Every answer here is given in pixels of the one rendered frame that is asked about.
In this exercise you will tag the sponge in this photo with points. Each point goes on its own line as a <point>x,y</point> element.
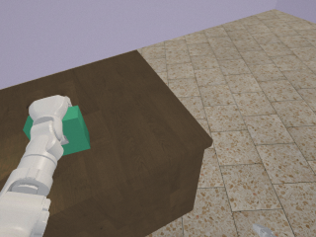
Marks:
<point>73,127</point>

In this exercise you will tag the table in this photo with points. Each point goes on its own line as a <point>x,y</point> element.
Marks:
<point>146,149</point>

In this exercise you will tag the left robot upper arm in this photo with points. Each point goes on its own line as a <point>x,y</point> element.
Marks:
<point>23,215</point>

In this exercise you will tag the left robot hand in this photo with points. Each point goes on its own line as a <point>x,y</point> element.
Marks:
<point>54,105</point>

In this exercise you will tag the left robot forearm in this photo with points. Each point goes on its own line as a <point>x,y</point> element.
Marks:
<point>34,173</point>

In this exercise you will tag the right robot hand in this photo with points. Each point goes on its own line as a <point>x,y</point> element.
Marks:
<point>263,231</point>

